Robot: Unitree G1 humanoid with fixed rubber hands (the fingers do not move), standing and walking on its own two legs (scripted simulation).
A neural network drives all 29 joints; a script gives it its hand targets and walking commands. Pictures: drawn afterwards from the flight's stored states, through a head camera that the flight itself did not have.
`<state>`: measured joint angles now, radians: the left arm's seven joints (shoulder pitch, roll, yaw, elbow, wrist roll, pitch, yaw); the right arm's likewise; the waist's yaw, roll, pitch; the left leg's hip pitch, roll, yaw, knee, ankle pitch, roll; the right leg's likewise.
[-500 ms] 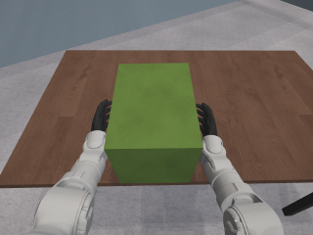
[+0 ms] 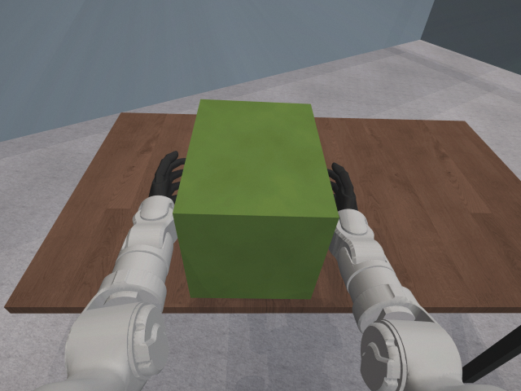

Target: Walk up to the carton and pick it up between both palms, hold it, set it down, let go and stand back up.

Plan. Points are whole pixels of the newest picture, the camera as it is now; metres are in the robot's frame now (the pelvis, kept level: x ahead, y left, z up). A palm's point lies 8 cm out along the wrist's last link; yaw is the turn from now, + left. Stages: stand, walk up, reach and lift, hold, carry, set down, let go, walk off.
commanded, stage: reach and lift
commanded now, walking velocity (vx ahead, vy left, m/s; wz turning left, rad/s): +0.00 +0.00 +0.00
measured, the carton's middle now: (253, 195) +0.44 +0.00 +0.09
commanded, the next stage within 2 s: hold in 1.74 s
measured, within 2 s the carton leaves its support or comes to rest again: neither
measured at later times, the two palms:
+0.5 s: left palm (154, 200) +0.39 +0.16 +0.13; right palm (343, 206) +0.37 -0.14 +0.12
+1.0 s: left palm (150, 202) +0.37 +0.16 +0.14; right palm (347, 208) +0.36 -0.14 +0.13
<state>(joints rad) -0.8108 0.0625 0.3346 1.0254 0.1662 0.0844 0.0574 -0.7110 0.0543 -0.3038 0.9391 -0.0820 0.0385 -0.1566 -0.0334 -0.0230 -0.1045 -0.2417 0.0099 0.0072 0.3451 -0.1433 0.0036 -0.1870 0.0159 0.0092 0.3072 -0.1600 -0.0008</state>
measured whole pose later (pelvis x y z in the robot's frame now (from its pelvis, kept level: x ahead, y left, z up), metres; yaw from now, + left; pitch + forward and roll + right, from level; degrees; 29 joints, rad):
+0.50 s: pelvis +0.01 +0.00 +0.00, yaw +2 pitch +0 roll -1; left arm -0.61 0.01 0.22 0.51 0.16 0.36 0.08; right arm -0.58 -0.02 -0.07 0.66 0.12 0.18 -0.19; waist -0.07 -0.04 -0.06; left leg -0.20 0.00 -0.03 0.37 -0.17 0.01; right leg -0.11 0.01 -0.03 0.27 -0.16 0.00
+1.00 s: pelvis +0.00 +0.00 +0.00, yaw +2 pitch -1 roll -1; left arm -0.57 0.00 0.21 0.36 0.15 0.48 0.08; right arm -0.55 -0.02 -0.04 0.54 0.14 0.27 -0.20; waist -0.07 -0.02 -0.07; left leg -0.20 0.00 -0.04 0.36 -0.15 0.00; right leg -0.11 0.02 -0.03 0.29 -0.16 0.00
